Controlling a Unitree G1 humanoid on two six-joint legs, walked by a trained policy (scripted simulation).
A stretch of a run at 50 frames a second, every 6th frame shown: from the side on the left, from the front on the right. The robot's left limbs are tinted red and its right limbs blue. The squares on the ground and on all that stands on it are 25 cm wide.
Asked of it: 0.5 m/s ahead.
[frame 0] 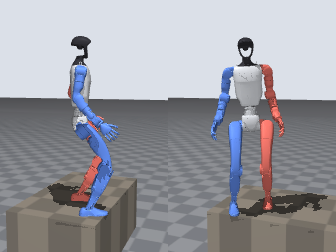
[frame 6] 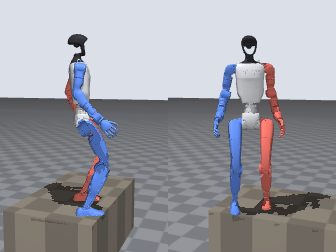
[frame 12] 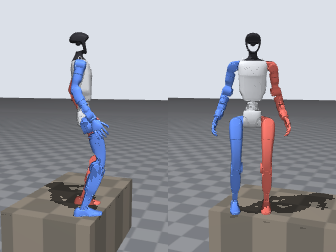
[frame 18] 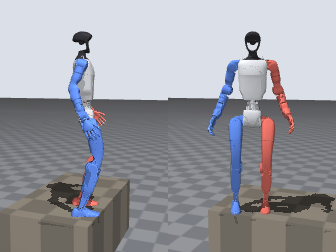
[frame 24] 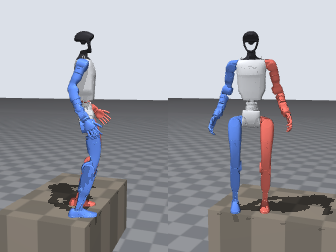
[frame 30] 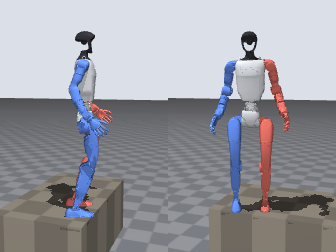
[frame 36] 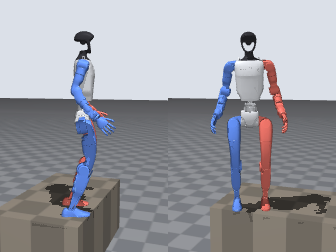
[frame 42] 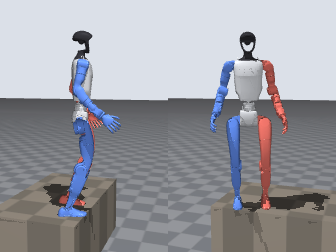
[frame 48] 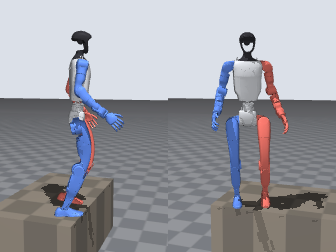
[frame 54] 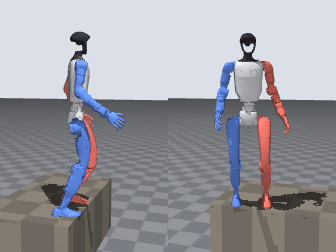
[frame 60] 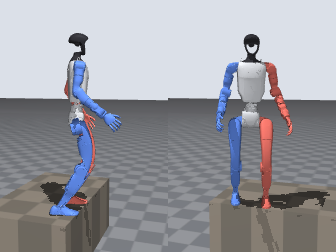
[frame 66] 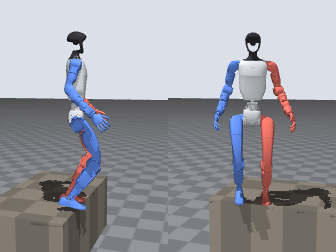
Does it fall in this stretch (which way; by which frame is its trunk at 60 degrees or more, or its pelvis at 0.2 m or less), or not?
no
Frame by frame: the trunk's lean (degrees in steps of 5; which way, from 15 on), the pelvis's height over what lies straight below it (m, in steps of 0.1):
0: 5, 0.7
6: 5, 0.7
12: 5, 0.8
18: 5, 0.8
24: 0, 0.8
30: 0, 0.8
36: 0, 0.8
42: 0, 0.8
48: 5, 0.8
54: 5, 0.8
60: 0, 0.7
66: 0, 0.7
